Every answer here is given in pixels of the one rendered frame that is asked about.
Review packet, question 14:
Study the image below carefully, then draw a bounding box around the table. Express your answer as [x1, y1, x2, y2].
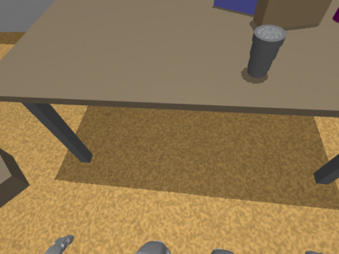
[0, 0, 339, 185]

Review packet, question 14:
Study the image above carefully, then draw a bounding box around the left robot hand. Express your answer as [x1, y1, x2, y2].
[45, 235, 74, 254]

